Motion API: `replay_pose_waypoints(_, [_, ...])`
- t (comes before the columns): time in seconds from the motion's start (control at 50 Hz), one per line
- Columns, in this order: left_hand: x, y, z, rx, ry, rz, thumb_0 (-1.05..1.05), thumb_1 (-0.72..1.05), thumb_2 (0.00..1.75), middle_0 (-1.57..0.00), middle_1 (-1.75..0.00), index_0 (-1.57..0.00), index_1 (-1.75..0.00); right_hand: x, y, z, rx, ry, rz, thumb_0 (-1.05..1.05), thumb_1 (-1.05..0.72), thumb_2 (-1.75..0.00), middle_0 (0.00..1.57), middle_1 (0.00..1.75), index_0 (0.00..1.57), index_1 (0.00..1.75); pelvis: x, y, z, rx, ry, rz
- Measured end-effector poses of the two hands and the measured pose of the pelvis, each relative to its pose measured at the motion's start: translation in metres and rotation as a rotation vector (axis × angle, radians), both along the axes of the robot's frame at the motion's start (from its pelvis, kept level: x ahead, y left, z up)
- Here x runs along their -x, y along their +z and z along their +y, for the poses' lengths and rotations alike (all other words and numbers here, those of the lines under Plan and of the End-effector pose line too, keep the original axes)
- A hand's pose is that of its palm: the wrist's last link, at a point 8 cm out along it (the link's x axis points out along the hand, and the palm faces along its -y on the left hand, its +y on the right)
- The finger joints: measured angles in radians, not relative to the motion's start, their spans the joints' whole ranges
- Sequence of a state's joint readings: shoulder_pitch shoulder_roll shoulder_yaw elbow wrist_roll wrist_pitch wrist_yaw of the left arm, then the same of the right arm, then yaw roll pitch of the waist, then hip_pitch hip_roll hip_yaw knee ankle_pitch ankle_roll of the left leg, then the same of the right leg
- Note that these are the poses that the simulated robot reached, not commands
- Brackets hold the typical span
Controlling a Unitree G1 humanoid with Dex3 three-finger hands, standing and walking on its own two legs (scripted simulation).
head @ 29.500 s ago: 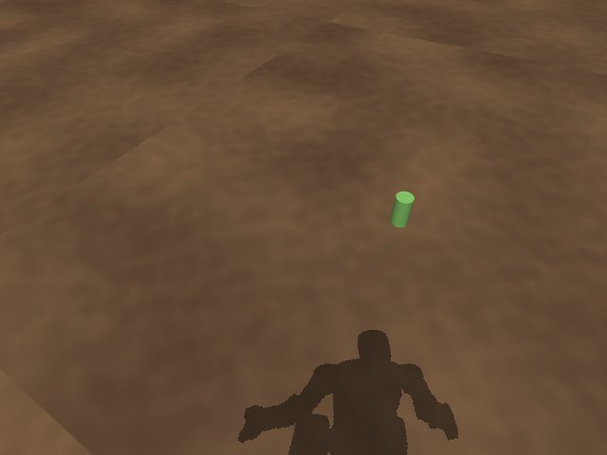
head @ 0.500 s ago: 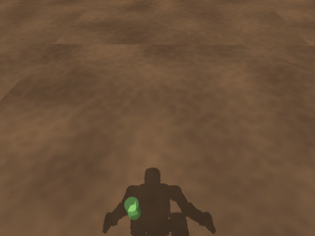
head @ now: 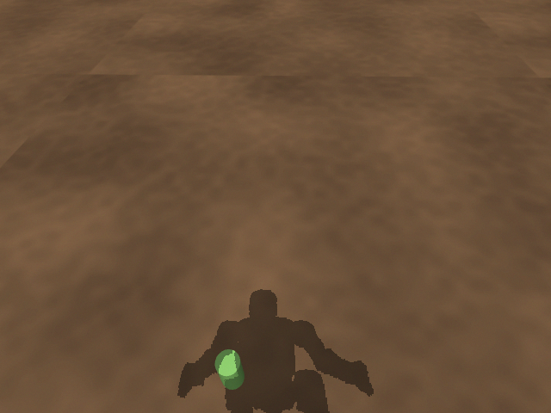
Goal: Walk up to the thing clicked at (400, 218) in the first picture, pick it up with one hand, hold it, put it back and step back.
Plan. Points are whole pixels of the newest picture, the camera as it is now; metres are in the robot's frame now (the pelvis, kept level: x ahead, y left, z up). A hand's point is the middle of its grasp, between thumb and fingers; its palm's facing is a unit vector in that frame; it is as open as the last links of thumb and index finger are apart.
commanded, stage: stand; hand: left
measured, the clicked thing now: (230, 370) +0.40 +0.19 -0.71
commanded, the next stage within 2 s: step back in 0.36 s
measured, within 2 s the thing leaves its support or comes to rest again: neither
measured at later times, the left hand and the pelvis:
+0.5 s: hand out of the picture +0.07 +0.26 -0.16, palm faces +0.00 -0.93 -0.37, open 7.4 cm; pelvis -0.02 -0.01 -0.01, yaw +0 degrees
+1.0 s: hand out of the picture -0.01 +0.25 -0.16, palm faces +0.06 -0.91 -0.42, open 7.4 cm; pelvis -0.12 -0.02 -0.03, yaw +4 degrees
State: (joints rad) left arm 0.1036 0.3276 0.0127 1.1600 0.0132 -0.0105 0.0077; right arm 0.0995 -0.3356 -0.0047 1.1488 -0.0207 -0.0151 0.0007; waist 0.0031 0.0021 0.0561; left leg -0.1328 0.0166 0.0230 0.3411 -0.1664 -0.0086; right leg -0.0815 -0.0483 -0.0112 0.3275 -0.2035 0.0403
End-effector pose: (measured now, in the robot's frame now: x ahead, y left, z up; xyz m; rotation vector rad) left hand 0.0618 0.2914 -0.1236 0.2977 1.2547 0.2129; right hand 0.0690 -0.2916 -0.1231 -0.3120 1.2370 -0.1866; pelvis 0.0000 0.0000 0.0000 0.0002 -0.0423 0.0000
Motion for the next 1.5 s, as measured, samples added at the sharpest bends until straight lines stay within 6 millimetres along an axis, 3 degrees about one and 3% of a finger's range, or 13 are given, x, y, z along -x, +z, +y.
replay_pose_waypoints(0.38, [-0.006, 0.001, 0.000, -0.001, 0.001, -0.005, 0.01, 0.90, 0.90, -0.21, -0.30, -0.21, -0.30, -0.004, 0.000, -0.003, -0.004, -0.009, 0.001, 0.01, -0.91, -0.90, 0.21, 0.30, 0.21, 0.30, -0.003, 0.000, -0.002, -0.001, -0.002, 0.006])
replay_pose_waypoints(0.58, [0.001, -0.004, 0.010, -0.071, -0.025, -0.026, 0.01, 0.90, 0.90, -0.21, -0.30, -0.21, -0.30, 0.004, -0.009, -0.031, 0.016, -0.019, -0.023, 0.01, -0.91, -0.90, 0.21, 0.30, 0.21, 0.30, 0.035, -0.016, -0.016, -0.019, -0.008, 0.015])
replay_pose_waypoints(0.68, [0.029, -0.005, -0.004, -0.101, -0.022, -0.026, 0.01, 0.90, 0.90, -0.21, -0.30, -0.21, -0.30, 0.007, -0.025, -0.054, 0.014, -0.015, -0.061, 0.01, -0.91, -0.90, 0.21, 0.30, 0.21, 0.30, 0.053, -0.030, -0.033, -0.007, 0.000, -0.006])
replay_pose_waypoints(0.78, [0.064, 0.007, -0.016, -0.106, -0.020, 0.012, 0.01, 0.90, 0.90, -0.21, -0.30, -0.21, -0.30, 0.020, -0.023, -0.056, -0.002, -0.005, -0.063, 0.01, -0.91, -0.90, 0.20, 0.30, 0.20, 0.30, 0.072, -0.020, -0.036, -0.045, -0.014, 0.009])
replay_pose_waypoints(0.92, [0.071, 0.012, -0.014, -0.109, 0.000, -0.080, 0.01, 0.90, 0.90, -0.21, -0.30, -0.21, -0.30, 0.077, -0.027, -0.052, 0.025, 0.046, 0.068, 0.01, -0.91, -0.90, 0.20, 0.30, 0.20, 0.30, 0.098, -0.019, -0.031, -0.018, 0.037, 0.046])
replay_pose_waypoints(1.04, [0.089, -0.009, 0.006, -0.078, 0.014, -0.152, 0.01, 0.90, 0.90, -0.21, -0.30, -0.21, -0.30, 0.114, -0.026, -0.036, 0.068, 0.090, 0.089, 0.01, -0.91, -0.90, 0.21, 0.30, 0.21, 0.30, 0.133, -0.032, -0.016, -0.008, 0.083, 0.022])
replay_pose_waypoints(1.1, [0.109, -0.017, 0.014, -0.055, 0.021, -0.131, 0.01, 0.90, 0.90, -0.21, -0.30, -0.21, -0.30, 0.134, -0.016, -0.024, 0.068, 0.085, 0.069, 0.01, -0.91, -0.90, 0.21, 0.30, 0.21, 0.30, 0.151, -0.030, -0.008, -0.025, 0.059, -0.001])
replay_pose_waypoints(1.16, [0.128, -0.013, 0.017, -0.040, 0.032, -0.099, 0.01, 0.90, 0.90, -0.21, -0.30, -0.21, -0.30, 0.151, -0.001, -0.018, 0.072, 0.080, 0.054, 0.01, -0.91, -0.90, 0.21, 0.30, 0.21, 0.30, 0.161, -0.020, -0.004, 0.027, 0.078, 0.004])
replay_pose_waypoints(1.26, [0.162, -0.008, 0.022, -0.043, 0.047, -0.093, 0.01, 0.90, 0.90, -0.21, -0.30, -0.21, -0.30, 0.157, 0.010, -0.017, 0.089, 0.087, 0.011, 0.01, -0.90, -0.90, 0.21, 0.30, 0.21, 0.30, 0.182, -0.014, -0.005, 0.025, 0.047, 0.032])
replay_pose_waypoints(1.4, [0.210, -0.014, 0.014, -0.085, -0.012, -0.033, 0.01, 0.90, 0.90, -0.21, -0.30, -0.21, -0.30, 0.159, -0.008, -0.025, 0.056, 0.070, -0.134, 0.01, -0.90, -0.90, 0.21, 0.30, 0.21, 0.30, 0.222, -0.030, -0.012, -0.006, -0.029, 0.017])
replay_pose_waypoints(1.5, [0.240, -0.001, -0.002, -0.081, -0.040, -0.033, 0.01, 0.90, 0.90, -0.21, -0.30, -0.21, -0.30, 0.188, -0.019, -0.024, 0.006, 0.019, -0.126, 0.01, -0.91, -0.90, 0.21, 0.30, 0.21, 0.30, 0.248, -0.026, -0.015, 0.015, -0.032, -0.005])
